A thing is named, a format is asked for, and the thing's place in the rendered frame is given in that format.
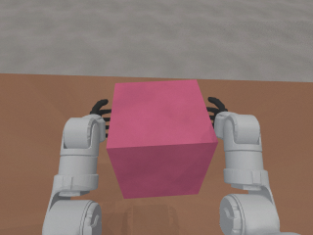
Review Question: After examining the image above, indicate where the robot left forearm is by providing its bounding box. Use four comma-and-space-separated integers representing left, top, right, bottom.
42, 114, 106, 235

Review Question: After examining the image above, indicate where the robot right forearm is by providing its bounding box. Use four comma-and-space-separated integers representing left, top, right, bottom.
214, 112, 280, 229

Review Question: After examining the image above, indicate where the carton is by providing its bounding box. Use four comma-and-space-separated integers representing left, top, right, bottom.
106, 79, 218, 199

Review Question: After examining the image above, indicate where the robot right hand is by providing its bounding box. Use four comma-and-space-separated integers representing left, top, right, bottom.
206, 97, 228, 129

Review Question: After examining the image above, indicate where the left robot upper arm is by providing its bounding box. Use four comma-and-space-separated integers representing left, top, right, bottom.
43, 200, 102, 235

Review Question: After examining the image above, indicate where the robot left hand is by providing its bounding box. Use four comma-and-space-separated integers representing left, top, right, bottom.
89, 99, 112, 138

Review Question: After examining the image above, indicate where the right robot upper arm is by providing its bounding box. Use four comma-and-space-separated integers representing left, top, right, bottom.
219, 193, 301, 235

